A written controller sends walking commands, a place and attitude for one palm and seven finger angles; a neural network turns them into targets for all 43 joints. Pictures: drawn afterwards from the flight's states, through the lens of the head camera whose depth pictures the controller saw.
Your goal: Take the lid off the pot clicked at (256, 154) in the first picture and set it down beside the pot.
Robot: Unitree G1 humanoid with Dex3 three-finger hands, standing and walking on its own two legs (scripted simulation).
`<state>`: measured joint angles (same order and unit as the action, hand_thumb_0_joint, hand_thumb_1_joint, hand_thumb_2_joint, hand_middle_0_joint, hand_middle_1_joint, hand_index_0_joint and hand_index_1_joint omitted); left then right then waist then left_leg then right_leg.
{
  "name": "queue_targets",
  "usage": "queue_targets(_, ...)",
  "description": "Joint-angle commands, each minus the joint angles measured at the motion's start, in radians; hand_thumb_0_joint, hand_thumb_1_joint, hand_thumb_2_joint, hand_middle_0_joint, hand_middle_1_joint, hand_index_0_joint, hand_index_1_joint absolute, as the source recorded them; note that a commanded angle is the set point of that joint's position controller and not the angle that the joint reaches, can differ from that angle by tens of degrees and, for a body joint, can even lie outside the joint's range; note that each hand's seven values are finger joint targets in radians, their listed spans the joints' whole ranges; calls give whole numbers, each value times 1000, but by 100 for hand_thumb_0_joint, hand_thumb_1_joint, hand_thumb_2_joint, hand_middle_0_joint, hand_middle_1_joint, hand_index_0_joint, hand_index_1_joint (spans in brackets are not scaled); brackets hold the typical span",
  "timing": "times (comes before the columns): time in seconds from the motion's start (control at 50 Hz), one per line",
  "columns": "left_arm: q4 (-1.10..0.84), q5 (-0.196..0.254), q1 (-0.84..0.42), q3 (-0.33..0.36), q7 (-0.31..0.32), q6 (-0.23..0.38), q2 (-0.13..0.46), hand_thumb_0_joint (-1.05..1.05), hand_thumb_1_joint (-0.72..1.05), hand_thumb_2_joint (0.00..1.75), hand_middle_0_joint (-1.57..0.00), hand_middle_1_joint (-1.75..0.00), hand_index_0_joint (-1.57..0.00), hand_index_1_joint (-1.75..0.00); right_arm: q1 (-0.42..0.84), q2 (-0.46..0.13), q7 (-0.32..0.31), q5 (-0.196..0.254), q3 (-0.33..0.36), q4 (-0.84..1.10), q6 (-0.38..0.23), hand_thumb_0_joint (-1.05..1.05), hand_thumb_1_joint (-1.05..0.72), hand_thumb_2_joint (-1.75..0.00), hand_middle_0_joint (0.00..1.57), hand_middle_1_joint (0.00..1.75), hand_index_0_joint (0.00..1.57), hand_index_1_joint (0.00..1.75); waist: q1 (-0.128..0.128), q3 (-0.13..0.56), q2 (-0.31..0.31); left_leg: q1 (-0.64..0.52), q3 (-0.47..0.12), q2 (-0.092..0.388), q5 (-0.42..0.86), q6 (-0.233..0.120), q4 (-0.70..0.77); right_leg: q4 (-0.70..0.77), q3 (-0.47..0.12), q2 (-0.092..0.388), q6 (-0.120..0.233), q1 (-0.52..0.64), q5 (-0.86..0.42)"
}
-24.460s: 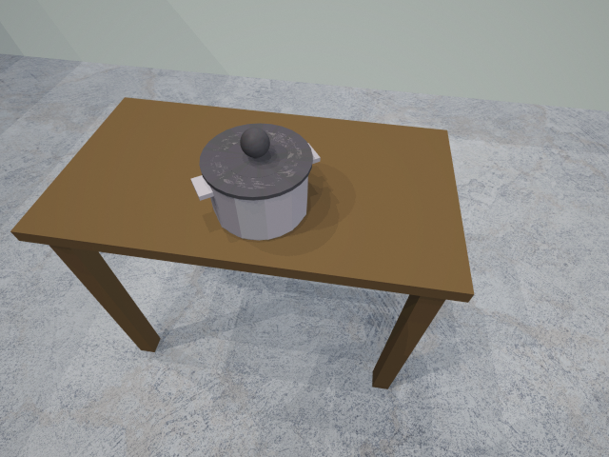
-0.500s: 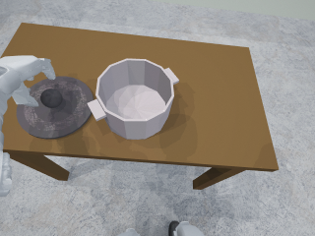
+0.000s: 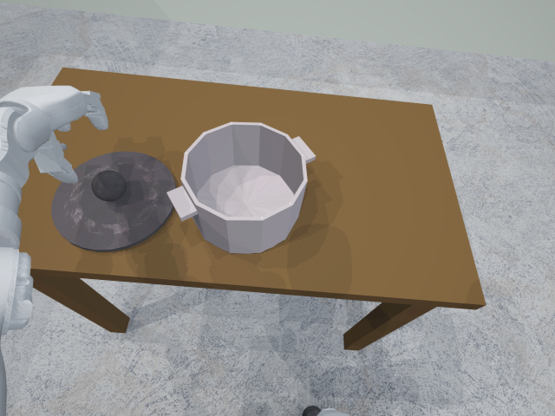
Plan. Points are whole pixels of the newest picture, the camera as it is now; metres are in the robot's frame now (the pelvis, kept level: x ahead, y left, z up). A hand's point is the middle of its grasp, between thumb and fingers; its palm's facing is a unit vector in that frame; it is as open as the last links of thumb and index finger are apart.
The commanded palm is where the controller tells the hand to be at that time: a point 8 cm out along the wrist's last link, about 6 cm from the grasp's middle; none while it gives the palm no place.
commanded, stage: raise the empty hand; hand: left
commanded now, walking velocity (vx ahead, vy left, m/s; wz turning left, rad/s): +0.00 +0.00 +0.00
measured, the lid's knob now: (109, 185) +0.49 +0.27 -0.03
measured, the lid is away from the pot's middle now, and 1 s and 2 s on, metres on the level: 0.23 0.23 0.23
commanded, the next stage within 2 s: draw the hand back to the body in 0.46 s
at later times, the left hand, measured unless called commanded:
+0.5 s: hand (39, 122) +0.47 +0.30 +0.13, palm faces -0.40 -0.06 -0.91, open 11.0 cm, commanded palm +0.49 +0.28 +0.18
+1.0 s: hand (33, 151) +0.43 +0.29 +0.13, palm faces -0.37 -0.03 -0.93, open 11.0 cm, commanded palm +0.41 +0.28 +0.18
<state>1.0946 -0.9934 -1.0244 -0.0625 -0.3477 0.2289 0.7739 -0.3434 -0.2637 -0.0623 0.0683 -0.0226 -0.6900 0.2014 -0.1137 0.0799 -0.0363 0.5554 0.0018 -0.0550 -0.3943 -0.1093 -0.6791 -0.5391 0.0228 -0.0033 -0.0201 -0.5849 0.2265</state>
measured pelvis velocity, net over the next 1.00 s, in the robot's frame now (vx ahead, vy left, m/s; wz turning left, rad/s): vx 0.00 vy -0.01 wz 0.03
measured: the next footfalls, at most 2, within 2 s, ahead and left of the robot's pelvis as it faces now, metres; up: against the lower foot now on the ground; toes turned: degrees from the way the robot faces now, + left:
none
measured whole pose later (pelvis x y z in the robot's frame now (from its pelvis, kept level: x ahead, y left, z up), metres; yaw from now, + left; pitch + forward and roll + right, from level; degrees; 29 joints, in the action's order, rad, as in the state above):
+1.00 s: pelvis +0.00 -0.01 +0.01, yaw +2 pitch +10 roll -3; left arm 0.81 -0.90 -0.80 -0.01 -0.40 0.24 0.77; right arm -0.25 -0.27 -0.02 0.07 -0.01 -0.64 0.23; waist -0.06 0.05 -0.05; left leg 0.37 -0.02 -0.07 -0.33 -0.10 -0.53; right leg -0.43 0.04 0.01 -0.03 -0.41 0.19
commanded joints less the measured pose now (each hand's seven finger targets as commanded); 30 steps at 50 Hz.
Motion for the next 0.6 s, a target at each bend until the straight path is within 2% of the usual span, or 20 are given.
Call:
queue_targets(0.0,-157,27,-496,61,22,-10,276,0,1,60,-33,-89,-33,-89,-132,-193,-20,1,62,38,-24,0,-90,-90,20,30,20,30,-10,396,-95,-349,-81,69,672,101,55,10,40,-35,72,94,-224)
queue_targets(0.02,-184,24,-510,87,23,-4,315,0,1,60,-33,-89,-33,-89,-127,-199,-21,-1,64,38,-25,0,-90,-90,20,30,20,30,0,410,-131,-366,-81,69,707,105,55,7,37,-30,76,100,-243)
queue_targets(0.06,-183,17,-507,79,19,-3,305,0,1,60,-33,-89,-33,-89,-126,-189,-21,-1,64,46,-28,0,-90,-90,20,30,20,30,0,423,-142,-381,-87,67,742,110,56,11,38,-34,76,117,-256)
queue_targets(0.1,-139,28,-477,70,9,-7,292,0,1,60,-33,-89,-33,-89,-126,-192,-23,5,61,44,-30,0,-90,-90,20,30,20,30,-5,388,-79,-343,-79,66,687,98,64,18,40,-34,72,128,-250)
queue_targets(0.12,-185,32,-507,86,7,-4,320,0,1,60,-33,-89,-33,-89,-122,-199,-22,3,63,43,-27,0,-90,-90,20,30,20,30,4,408,-112,-364,-81,68,729,101,68,19,36,-29,75,140,-273)
queue_targets(0.14,-227,26,-549,66,4,-7,303,0,1,60,-33,-89,-33,-89,-120,-194,-19,-3,66,45,-26,0,-90,-90,20,30,20,30,-1,437,-150,-403,-93,69,754,110,74,23,37,-33,75,137,-267)
queue_targets(0.16,-183,26,-519,57,1,-10,280,0,1,60,-33,-89,-33,-89,-124,-188,-19,0,68,45,-30,0,-90,-90,20,30,20,30,-5,413,-136,-402,-90,68,757,107,67,26,41,-35,73,123,-258)
queue_targets(0.22,-193,34,-519,94,-4,-4,338,0,1,60,-33,-89,-33,-89,-119,-197,-19,1,65,43,-30,0,-90,-90,20,30,20,30,5,410,-126,-387,-83,65,748,100,76,34,35,-31,74,160,-283)
queue_targets(0.26,-187,35,-525,64,-10,-12,302,0,1,60,-33,-89,-33,-89,-114,-191,-19,2,65,45,-31,0,-90,-90,20,30,20,30,-1,405,-120,-390,-84,64,732,98,87,44,36,-32,72,166,-278)
queue_targets(0.28,-161,40,-510,59,-15,-16,296,0,1,60,-33,-89,-33,-89,-113,-193,-18,6,63,44,-31,0,-90,-90,20,30,20,30,-3,378,-88,-371,-82,65,700,94,93,49,39,-32,70,167,-266)
queue_targets(0.32,-236,41,-553,74,-18,-13,323,0,1,60,-33,-89,-33,-89,-102,-199,-16,3,69,47,-28,0,-90,-90,20,30,20,30,7,416,-143,-415,-85,66,762,101,95,49,35,-26,74,178,-291)
queue_targets(0.34,-242,36,-562,61,-20,-15,308,0,1,60,-33,-89,-33,-89,-105,-191,-14,-1,69,46,-27,0,-90,-90,20,30,20,30,2,427,-165,-437,-92,66,781,107,97,52,36,-31,73,174,-284)
queue_targets(0.38,-159,47,-509,44,-30,-20,274,0,1,60,-33,-89,-33,-89,-101,-192,-13,6,64,42,-31,0,-90,-90,20,30,20,30,-2,363,-97,-391,-82,66,723,94,99,58,40,-32,69,166,-268)
queue_targets(0.42,-173,50,-489,78,-29,-17,319,0,1,60,-33,-89,-33,-89,-90,-200,-10,6,65,48,-28,0,-90,-90,20,30,20,30,13,371,-102,-370,-75,61,719,91,103,53,34,-25,74,196,-294)
queue_targets(0.46,-153,43,-500,23,-35,-24,251,0,1,60,-33,-89,-33,-89,-91,-194,-10,5,66,44,-25,0,-90,-90,20,30,20,30,-4,356,-75,-367,-76,61,709,91,100,54,41,-30,69,175,-284)
queue_targets(0.48,-121,44,-483,34,-35,-25,273,0,1,60,-33,-89,-33,-89,-89,-199,-11,10,62,42,-26,0,-90,-90,20,30,20,30,-4,329,-62,-337,-66,59,653,83,102,55,38,-29,68,173,-267)
queue_targets(0.5,-156,46,-505,59,-36,-21,313,0,1,60,-33,-89,-33,-89,-87,-202,-12,11,61,45,-25,0,-90,-90,20,30,20,30,3,349,-50,-334,-66,60,635,79,108,53,36,-27,69,197,-273)
queue_targets(0.52,-217,45,-541,80,-33,-14,345,0,1,60,-33,-89,-33,-89,-79,-207,-13,5,66,49,-21,0,-90,-90,20,30,20,30,11,393,-92,-365,-69,60,687,85,104,48,31,-22,74,212,-302)
queue_targets(0.54,-250,34,-567,66,-29,-11,332,0,1,60,-33,-89,-33,-89,-84,-197,-14,1,68,55,-20,0,-90,-90,20,30,20,30,4,432,-133,-402,-78,58,724,93,104,47,30,-27,73,209,-300)
queue_targets(0.58,-261,46,-521,78,-31,-2,312,0,1,60,-33,-89,-33,-89,-75,-186,-11,1,71,63,-23,0,-90,-90,20,30,20,30,15,436,-156,-449,-86,65,802,99,95,52,34,-28,71,195,-301)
